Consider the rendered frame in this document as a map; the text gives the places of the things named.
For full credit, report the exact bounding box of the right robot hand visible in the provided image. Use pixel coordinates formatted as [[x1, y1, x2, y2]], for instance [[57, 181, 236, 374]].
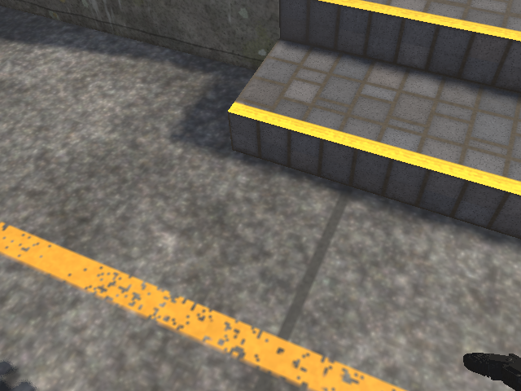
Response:
[[463, 353, 521, 391]]

